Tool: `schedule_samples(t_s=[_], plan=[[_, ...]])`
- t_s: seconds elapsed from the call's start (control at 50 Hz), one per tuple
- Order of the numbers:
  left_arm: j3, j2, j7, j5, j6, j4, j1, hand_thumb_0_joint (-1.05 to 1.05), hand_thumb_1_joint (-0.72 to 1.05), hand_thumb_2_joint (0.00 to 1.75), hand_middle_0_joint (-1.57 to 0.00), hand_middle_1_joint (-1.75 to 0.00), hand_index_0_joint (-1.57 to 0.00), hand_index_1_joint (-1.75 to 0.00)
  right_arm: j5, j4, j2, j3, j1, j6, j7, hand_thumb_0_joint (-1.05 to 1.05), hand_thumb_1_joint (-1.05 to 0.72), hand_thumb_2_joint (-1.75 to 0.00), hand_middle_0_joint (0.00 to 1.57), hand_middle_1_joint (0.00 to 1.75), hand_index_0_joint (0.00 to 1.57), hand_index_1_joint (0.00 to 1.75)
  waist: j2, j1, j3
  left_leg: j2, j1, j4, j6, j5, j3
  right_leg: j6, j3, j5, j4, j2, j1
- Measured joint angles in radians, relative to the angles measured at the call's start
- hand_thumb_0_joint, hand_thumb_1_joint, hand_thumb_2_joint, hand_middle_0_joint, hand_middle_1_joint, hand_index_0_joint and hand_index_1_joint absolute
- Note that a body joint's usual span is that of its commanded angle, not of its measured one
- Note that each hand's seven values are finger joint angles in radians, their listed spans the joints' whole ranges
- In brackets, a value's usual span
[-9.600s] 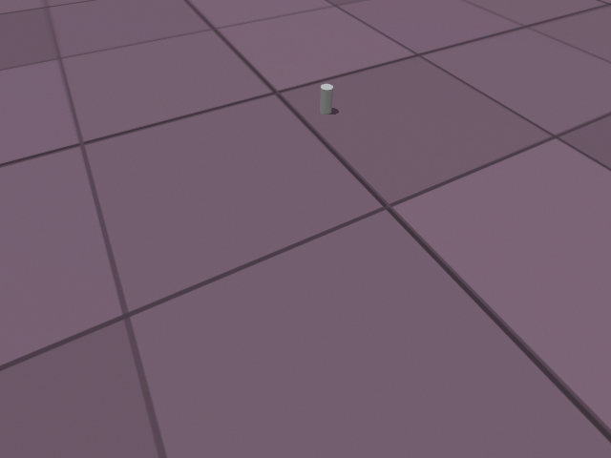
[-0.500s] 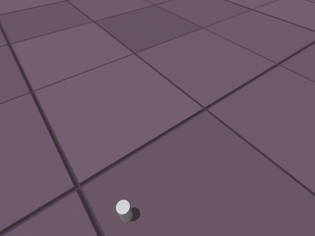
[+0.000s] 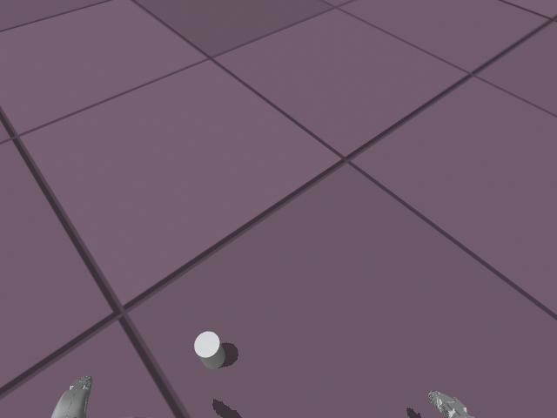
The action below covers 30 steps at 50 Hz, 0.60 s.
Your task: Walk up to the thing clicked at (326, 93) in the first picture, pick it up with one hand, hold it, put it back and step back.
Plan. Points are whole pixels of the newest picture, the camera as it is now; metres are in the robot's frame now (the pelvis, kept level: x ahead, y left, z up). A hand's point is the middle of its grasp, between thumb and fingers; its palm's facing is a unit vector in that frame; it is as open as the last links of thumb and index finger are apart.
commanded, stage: go down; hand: left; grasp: from the side
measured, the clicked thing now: (210, 351) +0.39 +0.20 -0.67
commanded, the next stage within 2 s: none
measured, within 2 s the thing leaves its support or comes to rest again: neither
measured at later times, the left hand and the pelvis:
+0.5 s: hand out of the picture +0.14 +0.27 -0.17, palm faces +0.10 -0.94 -0.33, open 17.5 cm; pelvis +0.00 +0.02 -0.05, yaw +0 degrees
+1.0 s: hand (99, 408) +0.19 +0.32 -0.24, palm faces +0.17 -0.95 -0.25, open 17.2 cm; pelvis -0.04 +0.01 -0.14, yaw +0 degrees
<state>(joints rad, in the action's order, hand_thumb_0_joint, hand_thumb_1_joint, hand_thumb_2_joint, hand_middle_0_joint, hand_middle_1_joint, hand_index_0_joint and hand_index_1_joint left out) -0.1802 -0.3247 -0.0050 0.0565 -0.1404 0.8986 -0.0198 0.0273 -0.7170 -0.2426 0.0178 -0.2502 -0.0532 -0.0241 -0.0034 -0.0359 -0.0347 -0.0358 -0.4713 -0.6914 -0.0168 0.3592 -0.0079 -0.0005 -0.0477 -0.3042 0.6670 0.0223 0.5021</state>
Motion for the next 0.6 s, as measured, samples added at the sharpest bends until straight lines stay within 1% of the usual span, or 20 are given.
schedule_samples(t_s=[0.06, 0.14, 0.2, 0.28, 0.44, 0.5, 0.6], plan=[[-0.004, 0.01, -0.001, -0.006, -0.02, -0.066, -0.043, 0.01, -0.1, 0.15, -0.07, -0.05, -0.07, -0.05, -0.002, 0.031, -0.003, 0.005, -0.005, -0.022, 0.0, 0.01, -0.94, -0.9, 0.21, 0.3, 0.2, 0.3, 0.002, 0.001, -0.014, 0.0, -0.059, -0.07, 0.006, 0.033, -0.001, 0.006, 0.003, -0.026, 0.06, 0.002, 0.055], [-0.009, 0.024, -0.002, -0.012, -0.027, -0.177, -0.094, 0.0, -0.27, 0.09, -0.08, -0.05, -0.07, -0.05, -0.006, 0.063, -0.005, 0.009, -0.001, -0.052, -0.004, 0.01, -0.92, -0.9, 0.21, 0.3, 0.2, 0.3, -0.003, 0.007, -0.029, 0.001, -0.146, -0.172, 0.011, 0.078, 0.003, 0.011, 0.002, -0.065, 0.151, 0.006, 0.137], [-0.01, 0.028, 0.002, -0.015, -0.04, -0.27, -0.136, 0.0, -0.36, 0.06, -0.08, -0.06, -0.08, -0.06, -0.008, 0.082, -0.001, 0.008, 0.01, -0.064, -0.01, 0.01, -0.92, -0.9, 0.21, 0.3, 0.2, 0.3, -0.008, 0.009, -0.039, 0.001, -0.194, -0.232, 0.014, 0.106, 0.006, 0.015, 0.002, -0.088, 0.205, 0.007, 0.182], [-0.004, 0.025, 0.003, -0.021, -0.079, -0.371, -0.185, 0.0, -0.46, 0.03, -0.09, -0.05, -0.09, -0.06, -0.011, 0.106, 0.007, -0.001, 0.024, -0.079, -0.021, 0.01, -0.91, -0.9, 0.21, 0.3, 0.2, 0.3, -0.008, 0.007, -0.051, 0.0, -0.237, -0.285, 0.016, 0.13, 0.013, 0.018, -0.003, -0.108, 0.248, 0.007, 0.219], [-0.002, 0.02, 0.009, -0.038, -0.158, -0.519, -0.265, 0.0, -0.55, 0.01, -0.1, -0.05, -0.09, -0.05, -0.016, 0.153, 0.019, -0.019, 0.034, -0.11, -0.047, 0.01, -0.9, -0.89, 0.21, 0.3, 0.2, 0.3, 0.006, 0.003, -0.08, -0.001, -0.32, -0.371, 0.019, 0.167, 0.028, 0.021, -0.015, -0.141, 0.319, 0.008, 0.29], [-0.007, 0.021, 0.008, -0.045, -0.169, -0.556, -0.284, 0.0, -0.56, 0.01, -0.1, -0.05, -0.09, -0.06, -0.019, 0.163, 0.023, -0.024, 0.032, -0.122, -0.055, 0.01, -0.9, -0.89, 0.21, 0.3, 0.2, 0.3, 0.007, 0.002, -0.088, -0.001, -0.35, -0.402, 0.019, 0.18, 0.032, 0.021, -0.018, -0.153, 0.348, 0.008, 0.319], [-0.021, 0.017, 0.002, -0.054, -0.166, -0.591, -0.301, 0.0, -0.54, 0.02, -0.09, -0.05, -0.08, -0.06, -0.022, 0.173, 0.027, -0.026, 0.026, -0.135, -0.063, 0.01, -0.9, -0.89, 0.21, 0.3, 0.2, 0.3, 0.007, 0.0, -0.095, -0.001, -0.397, -0.448, 0.018, 0.196, 0.039, 0.019, -0.023, -0.17, 0.394, 0.009, 0.364]])
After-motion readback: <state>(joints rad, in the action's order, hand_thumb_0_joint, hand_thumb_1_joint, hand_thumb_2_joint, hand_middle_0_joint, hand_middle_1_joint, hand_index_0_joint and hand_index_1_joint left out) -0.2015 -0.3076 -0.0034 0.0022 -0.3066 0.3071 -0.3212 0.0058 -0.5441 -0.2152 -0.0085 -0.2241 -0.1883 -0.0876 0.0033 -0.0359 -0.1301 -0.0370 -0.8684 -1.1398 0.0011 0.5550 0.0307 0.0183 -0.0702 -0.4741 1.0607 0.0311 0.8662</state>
